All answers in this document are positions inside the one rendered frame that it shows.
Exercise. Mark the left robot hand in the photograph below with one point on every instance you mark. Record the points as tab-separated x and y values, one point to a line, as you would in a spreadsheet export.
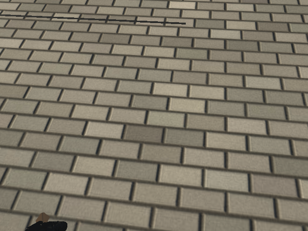
48	226

